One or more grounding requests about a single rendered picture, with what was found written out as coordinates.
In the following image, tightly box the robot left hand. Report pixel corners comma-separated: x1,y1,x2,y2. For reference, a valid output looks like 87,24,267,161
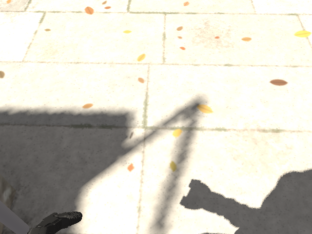
27,212,83,234

